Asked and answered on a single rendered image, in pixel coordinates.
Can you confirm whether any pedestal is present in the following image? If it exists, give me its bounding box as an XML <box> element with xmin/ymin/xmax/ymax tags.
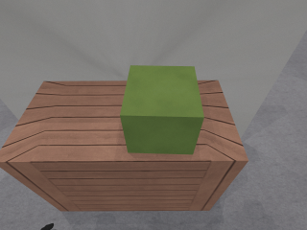
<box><xmin>0</xmin><ymin>80</ymin><xmax>248</xmax><ymax>212</ymax></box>

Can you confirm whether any carton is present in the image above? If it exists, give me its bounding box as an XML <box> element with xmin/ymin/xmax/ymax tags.
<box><xmin>120</xmin><ymin>65</ymin><xmax>204</xmax><ymax>155</ymax></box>

